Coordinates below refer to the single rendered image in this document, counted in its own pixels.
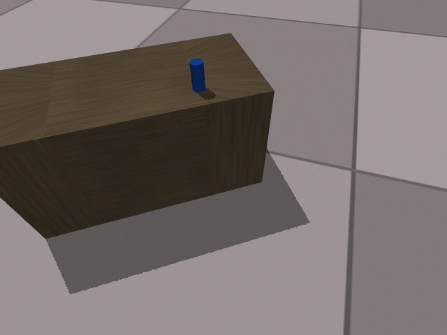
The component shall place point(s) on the can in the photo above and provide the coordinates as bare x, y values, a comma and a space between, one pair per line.
197, 74

